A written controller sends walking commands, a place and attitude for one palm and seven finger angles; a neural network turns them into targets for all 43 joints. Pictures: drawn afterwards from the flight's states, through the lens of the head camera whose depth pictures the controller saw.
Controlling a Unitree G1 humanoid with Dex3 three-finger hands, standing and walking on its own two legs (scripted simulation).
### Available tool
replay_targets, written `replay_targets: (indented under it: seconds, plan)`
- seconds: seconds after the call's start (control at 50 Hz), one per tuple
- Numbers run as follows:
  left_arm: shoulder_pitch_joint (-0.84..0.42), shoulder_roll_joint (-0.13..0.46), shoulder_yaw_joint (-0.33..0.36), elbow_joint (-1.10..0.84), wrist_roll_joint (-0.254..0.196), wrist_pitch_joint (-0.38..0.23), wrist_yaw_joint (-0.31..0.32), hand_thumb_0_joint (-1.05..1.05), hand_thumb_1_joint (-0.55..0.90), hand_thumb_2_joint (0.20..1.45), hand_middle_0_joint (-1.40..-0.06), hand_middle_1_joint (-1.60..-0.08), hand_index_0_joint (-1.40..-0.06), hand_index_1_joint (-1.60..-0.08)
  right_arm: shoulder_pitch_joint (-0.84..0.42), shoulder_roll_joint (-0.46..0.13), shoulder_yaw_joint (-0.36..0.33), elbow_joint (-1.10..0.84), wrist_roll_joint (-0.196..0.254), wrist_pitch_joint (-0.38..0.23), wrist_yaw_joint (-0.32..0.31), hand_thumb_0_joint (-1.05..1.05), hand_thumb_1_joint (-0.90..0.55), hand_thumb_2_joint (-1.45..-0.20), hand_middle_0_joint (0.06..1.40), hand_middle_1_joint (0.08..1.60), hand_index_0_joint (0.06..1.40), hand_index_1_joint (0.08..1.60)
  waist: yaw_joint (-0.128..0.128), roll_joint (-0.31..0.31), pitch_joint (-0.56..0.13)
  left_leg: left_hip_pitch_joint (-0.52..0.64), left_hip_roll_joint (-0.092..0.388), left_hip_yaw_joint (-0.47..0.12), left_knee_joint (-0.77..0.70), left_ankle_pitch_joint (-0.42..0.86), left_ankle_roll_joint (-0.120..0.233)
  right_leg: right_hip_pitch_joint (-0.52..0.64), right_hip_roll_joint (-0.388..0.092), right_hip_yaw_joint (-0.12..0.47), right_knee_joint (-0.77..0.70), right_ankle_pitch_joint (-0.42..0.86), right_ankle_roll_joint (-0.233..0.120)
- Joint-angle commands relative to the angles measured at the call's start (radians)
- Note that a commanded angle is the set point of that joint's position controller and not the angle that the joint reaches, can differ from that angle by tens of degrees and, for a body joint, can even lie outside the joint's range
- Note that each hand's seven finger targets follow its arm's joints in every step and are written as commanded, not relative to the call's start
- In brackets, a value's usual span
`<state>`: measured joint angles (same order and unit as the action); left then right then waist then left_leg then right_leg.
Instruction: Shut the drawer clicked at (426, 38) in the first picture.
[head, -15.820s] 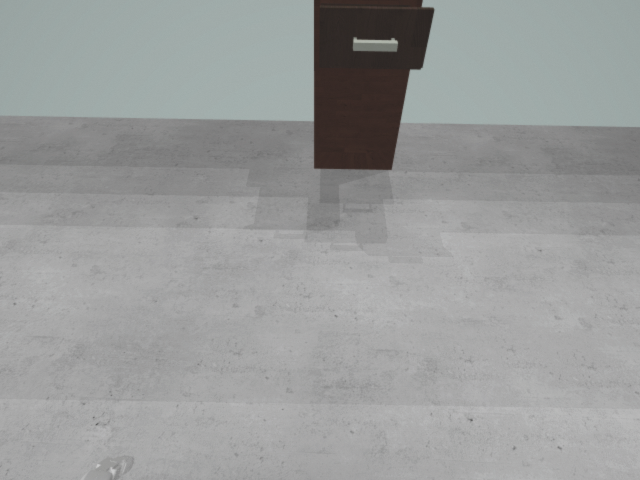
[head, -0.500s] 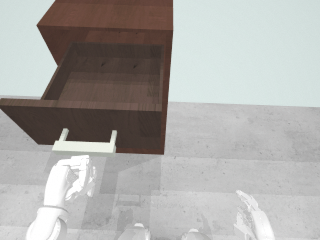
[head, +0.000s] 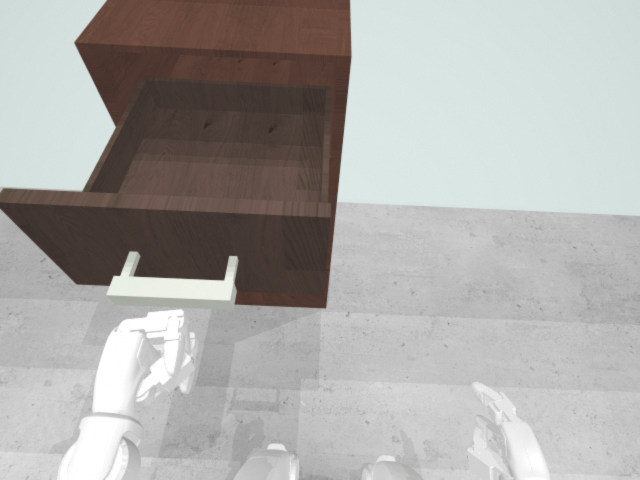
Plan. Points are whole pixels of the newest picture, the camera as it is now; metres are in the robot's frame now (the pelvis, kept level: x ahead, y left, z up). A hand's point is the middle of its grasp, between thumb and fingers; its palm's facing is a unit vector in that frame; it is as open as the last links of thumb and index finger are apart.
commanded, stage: push the drawer shut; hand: left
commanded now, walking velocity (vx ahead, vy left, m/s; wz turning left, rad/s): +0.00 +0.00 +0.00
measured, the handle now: (178, 277) +0.34 +0.19 +0.06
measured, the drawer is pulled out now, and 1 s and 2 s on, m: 0.29 0.20 0.09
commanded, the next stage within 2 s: none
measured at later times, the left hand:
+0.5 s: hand (202, 333) +0.27 +0.15 +0.04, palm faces +0.02 -1.00 -0.06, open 3.1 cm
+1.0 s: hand (214, 271) +0.36 +0.16 +0.04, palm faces +0.00 -1.00 -0.05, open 3.1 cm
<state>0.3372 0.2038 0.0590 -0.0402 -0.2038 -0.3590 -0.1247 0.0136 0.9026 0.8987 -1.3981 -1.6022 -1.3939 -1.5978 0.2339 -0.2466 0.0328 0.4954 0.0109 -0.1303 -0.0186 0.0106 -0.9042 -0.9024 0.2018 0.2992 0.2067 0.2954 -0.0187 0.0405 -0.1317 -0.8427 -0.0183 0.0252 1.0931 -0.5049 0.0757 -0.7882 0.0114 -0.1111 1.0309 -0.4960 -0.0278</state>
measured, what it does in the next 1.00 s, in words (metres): stands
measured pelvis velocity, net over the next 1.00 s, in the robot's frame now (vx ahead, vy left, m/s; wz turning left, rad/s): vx -0.01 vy -0.02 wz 0.00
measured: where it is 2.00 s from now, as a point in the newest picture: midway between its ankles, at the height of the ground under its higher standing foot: outside the picture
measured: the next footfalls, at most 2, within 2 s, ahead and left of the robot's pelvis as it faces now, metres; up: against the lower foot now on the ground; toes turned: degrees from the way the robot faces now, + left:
none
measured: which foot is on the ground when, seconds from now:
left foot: down 0.00-1.00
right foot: down 0.00-1.00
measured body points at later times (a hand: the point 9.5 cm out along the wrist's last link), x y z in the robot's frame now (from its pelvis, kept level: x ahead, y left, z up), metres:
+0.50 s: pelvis -0.01 -0.02 +0.00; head +0.06 -0.02 +0.44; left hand +0.27 +0.21 +0.05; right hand +0.16 -0.26 -0.10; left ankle +0.02 +0.07 -0.66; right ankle +0.01 -0.11 -0.66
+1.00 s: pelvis -0.01 -0.02 +0.00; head +0.07 -0.02 +0.45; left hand +0.35 +0.21 +0.05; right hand +0.12 -0.28 -0.10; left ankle +0.02 +0.07 -0.66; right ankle +0.01 -0.11 -0.66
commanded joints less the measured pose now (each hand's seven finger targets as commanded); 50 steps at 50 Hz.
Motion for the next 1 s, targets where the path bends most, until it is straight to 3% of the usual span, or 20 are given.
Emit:
replay_targets:
  seconds: [0.0, 0.06, 0.12, 0.16, 0.22, 0.34, 0.38, 0.42, 0.46, 0.48, 0.5, 0.54, 0.56, 0.66, 0.74, 0.78, 0.94, 0.98]
  plan:
    - [-0.074, 0.055, 0.014, -0.237, -0.001, -0.092, 0.021, 0.0, 0.9, 0.9, -1.4, -1.6, -1.4, -1.6, -0.024, -0.123, -0.059, -0.146, 0.005, -0.05, -0.007, 0.0, -0.9, -0.9, 0.2, 0.3, 0.2, 0.3, -0.015, 0.037, -0.231, 0.256, 0.049, -0.143, -0.201, 0.328, -0.086, 0.044, 0.01, 0.038, -0.11, 0.191, -0.006]
    - [-0.113, 0.064, 0.019, -0.136, 0.012, -0.055, 0.017, 0.0, 0.9, 0.9, -1.4, -1.6, -1.4, -1.6, -0.028, -0.136, -0.056, -0.138, 0.005, -0.037, -0.009, 0.0, -0.9, -0.9, 0.2, 0.3, 0.2, 0.3, -0.03, -0.011, -0.165, 0.176, 0.042, -0.136, -0.198, 0.233, -0.073, 0.028, 0.011, 0.039, -0.118, 0.153, -0.005]
    - [-0.188, 0.075, 0.037, -0.1, 0.011, -0.034, 0.01, 0.0, 0.9, 0.9, -1.4, -1.6, -1.4, -1.6, -0.035, -0.138, -0.056, -0.143, 0.011, -0.028, -0.014, 0.0, -0.9, -0.9, 0.2, 0.3, 0.2, 0.3, -0.027, -0.034, -0.172, 0.152, 0.033, -0.122, -0.199, 0.167, -0.064, 0.043, 0.009, 0.051, -0.133, 0.12, -0.004]
    - [-0.254, 0.118, 0.073, -0.135, 0.005, -0.036, 0.016, 0.0, 0.9, 0.9, -1.4, -1.6, -1.4, -1.6, -0.04, -0.14, -0.055, -0.141, 0.009, -0.027, -0.021, 0.0, -0.9, -0.9, 0.2, 0.3, 0.2, 0.3, -0.019, -0.011, -0.219, 0.165, 0.029, -0.118, -0.196, 0.188, -0.061, 0.076, 0.007, 0.061, -0.133, 0.138, -0.007]
    - [-0.317, 0.12, 0.083, -0.175, -0.006, -0.056, 0.026, 0.0, 0.9, 0.9, -1.4, -1.6, -1.4, -1.6, -0.036, -0.128, -0.051, -0.137, 0.009, -0.031, -0.022, 0.0, -0.9, -0.9, 0.2, 0.3, 0.2, 0.3, -0.01, 0.018, -0.279, 0.209, 0.027, -0.108, -0.197, 0.25, -0.06, 0.124, 0.005, 0.07, -0.138, 0.195, -0.008]
    - [-0.485, 0.126, 0.084, -0.069, -0.01, -0.09, 0.027, 0.0, 0.9, 0.9, -1.4, -1.6, -1.4, -1.6, -0.044, -0.131, -0.043, -0.076, 0.009, -0.045, -0.027, 0.0, -0.9, -0.9, 0.2, 0.3, 0.2, 0.3, -0.05, 0.018, -0.216, 0.161, 0.027, -0.105, -0.172, 0.182, -0.051, 0.069, 0.003, 0.084, -0.149, 0.142, -0.003]
    - [-0.513, 0.15, 0.101, -0.044, -0.012, -0.097, 0.019, 0.0, 0.9, 0.9, -1.4, -1.6, -1.4, -1.6, -0.045, -0.136, -0.045, -0.065, 0.01, -0.05, -0.03, 0.0, -0.9, -0.9, 0.2, 0.3, 0.2, 0.3, -0.047, 0.024, -0.23, 0.159, 0.026, -0.103, -0.171, 0.176, -0.048, 0.074, 0.002, 0.09, -0.153, 0.134, -0.004]
    - [-0.559, 0.137, 0.081, -0.022, -0.018, -0.096, 0.005, 0.0, 0.9, 0.9, -1.4, -1.6, -1.4, -1.6, -0.047, -0.137, -0.046, -0.057, 0.013, -0.056, -0.033, 0.0, -0.9, -0.9, 0.2, 0.3, 0.2, 0.3, -0.055, 0.011, -0.252, 0.161, 0.023, -0.096, -0.166, 0.167, -0.044, 0.087, -0.002, 0.101, -0.162, 0.13, 0.001]
    - [-0.63, 0.159, 0.082, 0.001, -0.019, -0.091, -0.004, 0.0, 0.9, 0.9, -1.4, -1.6, -1.4, -1.6, -0.044, -0.143, -0.044, -0.041, 0.017, -0.059, -0.038, 0.0, -0.9, -0.9, 0.2, 0.3, 0.2, 0.3, -0.069, 0.008, -0.262, 0.157, 0.025, -0.099, -0.163, 0.158, -0.04, 0.086, -0.002, 0.106, -0.167, 0.122, 0.001]
    - [-0.644, 0.152, 0.077, 0.016, -0.022, -0.086, -0.012, 0.0, 0.9, 0.9, -1.4, -1.6, -1.4, -1.6, -0.044, -0.142, -0.043, -0.038, 0.018, -0.059, -0.04, 0.0, -0.9, -0.9, 0.2, 0.3, 0.2, 0.3, -0.064, 0.015, -0.271, 0.158, 0.023, -0.093, -0.164, 0.155, -0.039, 0.099, -0.004, 0.113, -0.173, 0.121, 0.003]
    - [-0.672, 0.184, 0.108, 0.025, -0.025, -0.084, -0.012, 0.0, 0.9, 0.9, -1.4, -1.6, -1.4, -1.6, -0.04, -0.145, -0.045, -0.03, 0.02, -0.06, -0.044, 0.0, -0.9, -0.9, 0.2, 0.3, 0.2, 0.3, -0.066, 0.0, -0.286, 0.159, 0.025, -0.094, -0.163, 0.151, -0.04, 0.105, -0.005, 0.115, -0.175, 0.117, 0.004]
    - [-0.693, 0.169, 0.098, 0.038, -0.034, -0.079, -0.018, 0.0, 0.9, 0.9, -1.4, -1.6, -1.4, -1.6, -0.043, -0.141, -0.044, -0.03, 0.022, -0.065, -0.045, 0.0, -0.9, -0.9, 0.2, 0.3, 0.2, 0.3, -0.06, -0.002, -0.3, 0.157, 0.019, -0.085, -0.164, 0.161, -0.037, 0.135, -0.009, 0.128, -0.188, 0.128, 0.007]
    - [-0.695, 0.194, 0.119, 0.074, -0.032, -0.075, -0.017, 0.0, 0.9, 0.9, -1.4, -1.6, -1.4, -1.6, -0.041, -0.145, -0.042, -0.023, 0.023, -0.065, -0.045, 0.0, -0.9, -0.9, 0.2, 0.3, 0.2, 0.3, -0.06, 0.0, -0.293, 0.142, 0.022, -0.084, -0.161, 0.157, -0.037, 0.133, -0.007, 0.131, -0.189, 0.118, 0.006]
    - [-0.814, 0.213, 0.141, 0.172, -0.036, -0.072, -0.018, 0.0, 0.9, 0.9, -1.4, -1.6, -1.4, -1.6, -0.036, -0.146, -0.037, -0.007, 0.024, -0.061, -0.046, 0.0, -0.9, -0.9, 0.2, 0.3, 0.2, 0.3, -0.066, -0.005, -0.259, 0.116, 0.022, -0.08, -0.166, 0.136, -0.038, 0.131, -0.008, 0.143, -0.202, 0.089, 0.006]
    - [-0.88, 0.237, 0.17, 0.241, -0.038, -0.078, -0.024, 0.0, 0.9, 0.9, -1.4, -1.6, -1.4, -1.6, -0.025, -0.143, -0.036, -0.003, 0.025, -0.056, -0.043, 0.0, -0.9, -0.9, 0.2, 0.3, 0.2, 0.3, -0.059, 0.001, -0.268, 0.109, 0.019, -0.069, -0.168, 0.142, -0.041, 0.163, -0.014, 0.164, -0.215, 0.096, 0.007]
    - [-0.883, 0.244, 0.184, 0.291, -0.037, -0.077, -0.027, 0.0, 0.9, 0.9, -1.4, -1.6, -1.4, -1.6, -0.016, -0.144, -0.036, -0.002, 0.024, -0.051, -0.04, 0.0, -0.9, -0.9, 0.2, 0.3, 0.2, 0.3, -0.058, -0.022, -0.278, 0.096, 0.019, -0.066, -0.166, 0.152, -0.039, 0.175, -0.013, 0.166, -0.212, 0.11, 0.009]
    - [-1.006, 0.239, 0.183, 0.376, -0.028, -0.091, -0.03, 0.0, 0.9, 0.9, -1.4, -1.6, -1.4, -1.6, 0.029, -0.154, -0.047, 0.014, 0.021, -0.035, -0.03, 0.0, -0.9, -0.9, 0.2, 0.3, 0.2, 0.3, -0.068, 0.019, -0.323, 0.167, 0.022, -0.074, -0.183, 0.208, -0.044, 0.146, -0.008, 0.13, -0.185, 0.201, 0.006]
    - [-1.041, 0.25, 0.192, 0.416, -0.023, -0.093, -0.028, 0.0, 0.9, 0.9, -1.4, -1.6, -1.4, -1.6, 0.043, -0.16, -0.049, 0.022, 0.019, -0.028, -0.028, 0.0, -0.9, -0.9, 0.2, 0.3, 0.2, 0.3, -0.077, -0.011, -0.324, 0.162, 0.023, -0.077, -0.18, 0.214, -0.042, 0.138, -0.005, 0.127, -0.181, 0.211, 0.008]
